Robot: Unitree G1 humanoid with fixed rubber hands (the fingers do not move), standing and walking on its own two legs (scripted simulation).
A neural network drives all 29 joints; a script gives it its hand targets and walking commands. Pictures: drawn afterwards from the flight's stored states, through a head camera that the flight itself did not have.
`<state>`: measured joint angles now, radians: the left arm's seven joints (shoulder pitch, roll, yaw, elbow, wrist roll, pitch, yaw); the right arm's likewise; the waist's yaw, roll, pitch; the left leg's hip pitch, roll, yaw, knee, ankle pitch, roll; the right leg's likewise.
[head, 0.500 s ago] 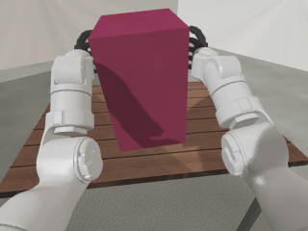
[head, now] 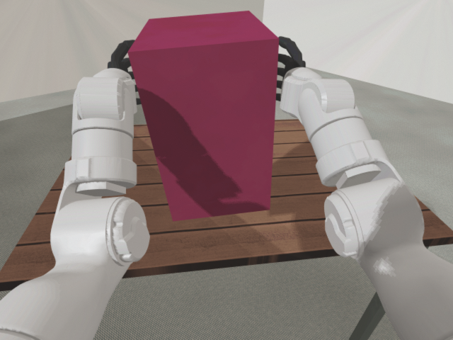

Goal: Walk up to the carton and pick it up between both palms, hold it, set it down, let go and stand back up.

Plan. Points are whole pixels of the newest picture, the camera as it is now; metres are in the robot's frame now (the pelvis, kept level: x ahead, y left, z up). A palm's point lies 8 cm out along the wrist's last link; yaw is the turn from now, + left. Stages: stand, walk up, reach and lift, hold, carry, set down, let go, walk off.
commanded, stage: hold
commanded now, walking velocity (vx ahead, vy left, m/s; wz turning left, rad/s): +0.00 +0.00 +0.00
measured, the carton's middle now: (210, 116) +0.39 +0.00 +0.28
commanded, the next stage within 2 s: none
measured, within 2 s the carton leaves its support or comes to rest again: neither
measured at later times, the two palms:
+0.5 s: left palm (120, 88) +0.37 +0.13 +0.34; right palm (294, 84) +0.36 -0.13 +0.35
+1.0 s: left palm (122, 99) +0.38 +0.14 +0.32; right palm (290, 95) +0.36 -0.13 +0.33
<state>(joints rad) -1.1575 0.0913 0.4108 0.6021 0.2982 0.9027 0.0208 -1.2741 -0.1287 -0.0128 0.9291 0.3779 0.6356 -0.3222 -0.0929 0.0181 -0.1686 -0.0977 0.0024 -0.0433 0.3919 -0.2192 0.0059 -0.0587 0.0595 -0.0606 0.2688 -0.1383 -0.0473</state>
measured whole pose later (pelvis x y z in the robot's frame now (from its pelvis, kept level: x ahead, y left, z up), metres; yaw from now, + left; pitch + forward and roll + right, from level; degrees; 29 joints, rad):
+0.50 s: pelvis +0.00 +0.00 +0.00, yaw +0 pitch -5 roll -1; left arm -1.14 0.07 0.42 0.56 0.30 0.91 0.04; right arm -1.26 -0.14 0.00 0.92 0.40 0.65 -0.32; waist -0.09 0.02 -0.17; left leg -0.09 0.00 -0.04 0.40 -0.22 0.01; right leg -0.05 0.06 -0.04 0.27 -0.14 -0.04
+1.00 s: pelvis +0.00 +0.00 +0.00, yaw +1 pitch -5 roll -2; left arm -1.08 0.08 0.39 0.50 0.29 0.90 0.01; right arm -1.20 -0.13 0.05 0.83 0.44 0.66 -0.37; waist -0.13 0.00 -0.13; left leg -0.09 0.00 -0.07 0.41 -0.22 0.01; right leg -0.03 0.06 -0.06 0.26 -0.14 -0.05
